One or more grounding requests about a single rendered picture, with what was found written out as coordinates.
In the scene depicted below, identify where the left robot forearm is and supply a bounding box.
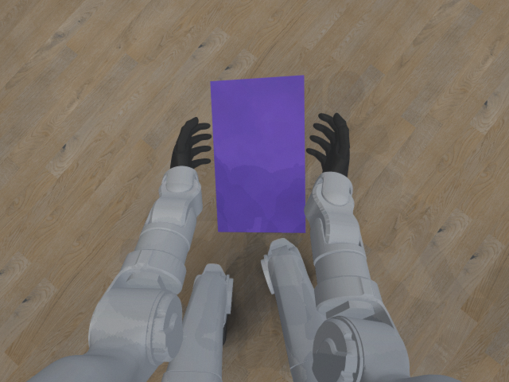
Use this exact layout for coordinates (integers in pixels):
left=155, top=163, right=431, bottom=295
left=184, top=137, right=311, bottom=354
left=88, top=166, right=203, bottom=346

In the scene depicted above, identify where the robot left upper arm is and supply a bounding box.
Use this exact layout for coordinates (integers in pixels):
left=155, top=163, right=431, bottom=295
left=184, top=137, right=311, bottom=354
left=26, top=287, right=183, bottom=382

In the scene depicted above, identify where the robot right upper arm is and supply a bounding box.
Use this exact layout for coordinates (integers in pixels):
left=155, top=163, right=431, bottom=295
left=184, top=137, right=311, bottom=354
left=312, top=316, right=462, bottom=382

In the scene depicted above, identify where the carton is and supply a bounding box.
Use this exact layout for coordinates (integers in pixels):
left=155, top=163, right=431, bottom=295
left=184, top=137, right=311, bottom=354
left=210, top=75, right=305, bottom=233

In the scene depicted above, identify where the robot left foot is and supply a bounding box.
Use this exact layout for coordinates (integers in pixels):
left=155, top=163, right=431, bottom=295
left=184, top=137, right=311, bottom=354
left=223, top=314, right=229, bottom=345

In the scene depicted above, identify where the robot left thigh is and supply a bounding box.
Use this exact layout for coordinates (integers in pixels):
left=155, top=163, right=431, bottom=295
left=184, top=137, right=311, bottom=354
left=161, top=271, right=233, bottom=382

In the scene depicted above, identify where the right robot forearm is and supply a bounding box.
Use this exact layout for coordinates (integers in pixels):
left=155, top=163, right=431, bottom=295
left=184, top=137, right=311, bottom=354
left=304, top=172, right=400, bottom=336

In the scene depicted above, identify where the robot left hand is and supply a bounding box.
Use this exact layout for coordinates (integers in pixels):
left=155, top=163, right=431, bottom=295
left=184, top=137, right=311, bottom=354
left=170, top=117, right=212, bottom=169

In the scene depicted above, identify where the robot right hand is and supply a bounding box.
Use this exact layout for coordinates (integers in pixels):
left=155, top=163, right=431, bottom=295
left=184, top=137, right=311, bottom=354
left=306, top=113, right=350, bottom=177

